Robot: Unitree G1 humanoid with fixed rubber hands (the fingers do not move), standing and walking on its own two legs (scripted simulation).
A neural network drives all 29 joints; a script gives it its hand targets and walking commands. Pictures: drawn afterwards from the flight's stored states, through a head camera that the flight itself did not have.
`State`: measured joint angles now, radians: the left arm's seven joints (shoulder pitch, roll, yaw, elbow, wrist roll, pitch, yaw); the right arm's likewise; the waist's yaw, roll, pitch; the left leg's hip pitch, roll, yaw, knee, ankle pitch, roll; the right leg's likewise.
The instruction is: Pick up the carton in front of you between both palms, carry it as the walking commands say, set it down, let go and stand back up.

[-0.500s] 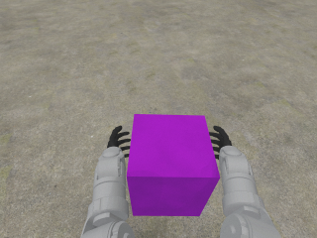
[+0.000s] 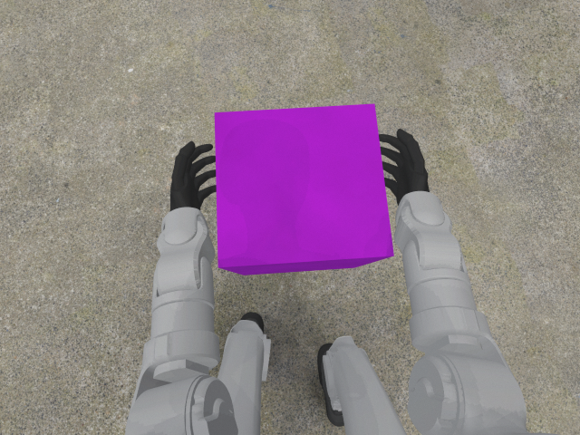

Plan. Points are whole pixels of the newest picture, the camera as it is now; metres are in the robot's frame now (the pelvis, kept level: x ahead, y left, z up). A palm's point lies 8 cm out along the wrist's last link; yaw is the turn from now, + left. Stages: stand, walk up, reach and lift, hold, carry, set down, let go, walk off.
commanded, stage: set down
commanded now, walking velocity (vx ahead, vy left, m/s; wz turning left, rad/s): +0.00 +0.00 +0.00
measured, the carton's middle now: (297, 204) +0.44 +0.03 -0.17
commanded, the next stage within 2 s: none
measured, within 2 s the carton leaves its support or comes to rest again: rests again in 1.84 s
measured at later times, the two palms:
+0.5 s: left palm (204, 203) +0.45 +0.19 -0.23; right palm (370, 186) +0.49 -0.10 -0.23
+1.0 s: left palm (217, 208) +0.47 +0.20 -0.38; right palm (349, 186) +0.54 -0.09 -0.38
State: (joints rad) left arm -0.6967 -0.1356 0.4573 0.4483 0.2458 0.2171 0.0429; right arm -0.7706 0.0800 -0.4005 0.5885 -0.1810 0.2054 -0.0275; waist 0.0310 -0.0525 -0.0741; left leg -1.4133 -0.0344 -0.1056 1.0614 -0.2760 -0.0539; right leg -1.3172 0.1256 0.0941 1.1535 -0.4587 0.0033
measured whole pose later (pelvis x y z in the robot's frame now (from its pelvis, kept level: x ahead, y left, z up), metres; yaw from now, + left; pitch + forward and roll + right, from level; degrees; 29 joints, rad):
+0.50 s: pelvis -0.02 +0.01 -0.12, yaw -2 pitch +48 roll -3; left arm -0.98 -0.07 0.51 0.53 0.23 0.29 0.09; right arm -1.10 -0.07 -0.37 0.75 -0.15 0.26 -0.04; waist 0.05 -0.04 -0.10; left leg -1.98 -0.08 -0.12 1.55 -0.39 -0.06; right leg -1.86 0.15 0.07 1.63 -0.60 0.04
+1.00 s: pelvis -0.04 +0.00 -0.22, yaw -2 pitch +46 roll +0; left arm -1.31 0.03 0.56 0.63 0.18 0.31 0.13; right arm -1.52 -0.25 -0.22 0.97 -0.09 0.27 -0.07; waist 0.10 -0.04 0.20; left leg -2.24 -0.09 -0.10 1.88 -0.44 -0.10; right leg -2.14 0.20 0.06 2.00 -0.66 0.05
